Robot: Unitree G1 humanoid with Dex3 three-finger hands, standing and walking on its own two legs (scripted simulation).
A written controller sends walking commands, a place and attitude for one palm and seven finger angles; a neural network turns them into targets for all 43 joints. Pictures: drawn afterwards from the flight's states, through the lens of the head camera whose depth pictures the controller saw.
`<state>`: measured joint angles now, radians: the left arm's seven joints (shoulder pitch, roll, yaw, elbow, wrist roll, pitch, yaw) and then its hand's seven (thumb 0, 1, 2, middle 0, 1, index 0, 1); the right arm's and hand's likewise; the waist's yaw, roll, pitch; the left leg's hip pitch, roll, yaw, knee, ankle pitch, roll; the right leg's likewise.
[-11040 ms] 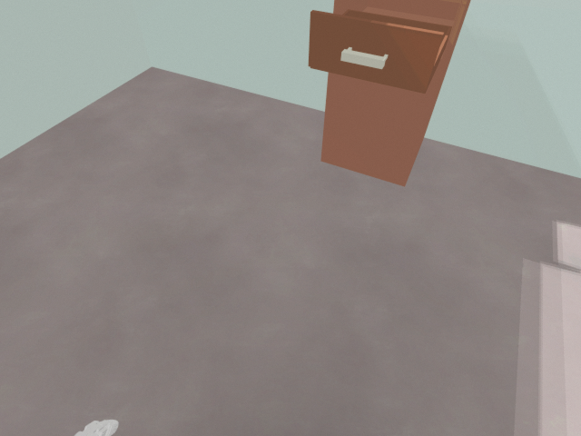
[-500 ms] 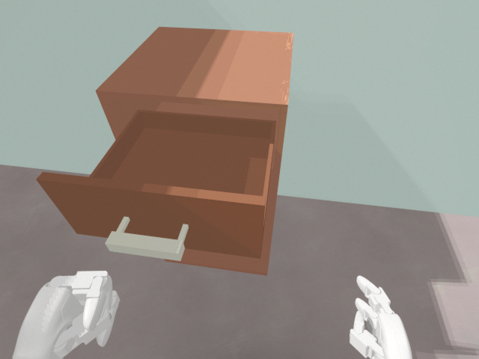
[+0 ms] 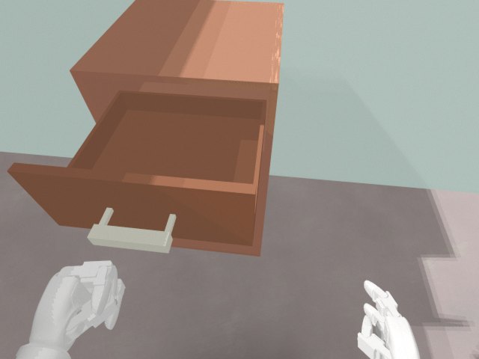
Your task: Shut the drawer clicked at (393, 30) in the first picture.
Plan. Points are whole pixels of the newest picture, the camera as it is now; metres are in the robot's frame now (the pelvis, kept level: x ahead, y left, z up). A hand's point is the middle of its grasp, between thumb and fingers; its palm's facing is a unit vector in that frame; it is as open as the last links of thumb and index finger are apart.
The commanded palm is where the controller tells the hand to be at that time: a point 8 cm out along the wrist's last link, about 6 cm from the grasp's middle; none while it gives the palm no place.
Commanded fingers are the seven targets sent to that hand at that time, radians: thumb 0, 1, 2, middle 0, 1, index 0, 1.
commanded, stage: bring the fist close to the handle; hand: left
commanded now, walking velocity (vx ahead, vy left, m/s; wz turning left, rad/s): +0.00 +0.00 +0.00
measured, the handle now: (135, 227) +0.33 +0.21 +0.02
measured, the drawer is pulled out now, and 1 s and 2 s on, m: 0.28 0.28 0.20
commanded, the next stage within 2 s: push the drawer shut in 0.90 s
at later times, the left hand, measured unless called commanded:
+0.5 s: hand (142, 291) +0.22 +0.17 +0.02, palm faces -0.08 -1.00 -0.05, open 3.3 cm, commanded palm +0.20 +0.23 +0.02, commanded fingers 0.00 0.90 0.90 -1.40 -1.60 -1.40 -1.60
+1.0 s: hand (140, 287) +0.23 +0.18 +0.02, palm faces -0.06 -1.00 -0.07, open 3.3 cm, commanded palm +0.20 +0.24 +0.02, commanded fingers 0.00 0.90 0.90 -1.40 -1.60 -1.40 -1.60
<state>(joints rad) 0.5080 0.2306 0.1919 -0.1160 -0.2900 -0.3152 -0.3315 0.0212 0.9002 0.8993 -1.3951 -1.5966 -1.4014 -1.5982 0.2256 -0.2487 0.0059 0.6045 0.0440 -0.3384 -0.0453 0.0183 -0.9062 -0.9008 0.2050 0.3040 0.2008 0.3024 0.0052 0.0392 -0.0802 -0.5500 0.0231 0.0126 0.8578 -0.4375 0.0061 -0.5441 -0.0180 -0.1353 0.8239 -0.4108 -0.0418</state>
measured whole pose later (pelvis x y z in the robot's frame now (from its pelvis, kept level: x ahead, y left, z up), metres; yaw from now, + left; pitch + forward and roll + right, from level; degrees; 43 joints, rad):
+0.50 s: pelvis -0.01 +0.01 -0.03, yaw +0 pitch +14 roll -1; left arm 0.37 0.21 0.10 -0.02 -0.23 -0.39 -0.26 0.02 0.90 0.90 -1.40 -1.60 -1.40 -1.60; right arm 0.22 -0.24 0.02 0.55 0.02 -0.24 -0.03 0.02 -0.91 -0.90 0.21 0.30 0.20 0.30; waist -0.01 0.04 -0.12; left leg -0.79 0.01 0.02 1.06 -0.51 0.02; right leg -0.79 -0.04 -0.12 1.02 -0.48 -0.03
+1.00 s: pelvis +0.00 +0.00 -0.03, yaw +0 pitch +15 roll -1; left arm 0.38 0.23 0.15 -0.01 -0.27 -0.40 -0.27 0.02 0.90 0.90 -1.39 -1.60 -1.40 -1.60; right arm 0.23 -0.25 0.00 0.53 0.03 -0.19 -0.03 0.02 -0.91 -0.90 0.20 0.30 0.20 0.30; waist -0.02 0.04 -0.13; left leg -0.81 0.03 0.01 1.06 -0.52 0.01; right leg -0.80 -0.03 -0.13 1.03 -0.49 -0.04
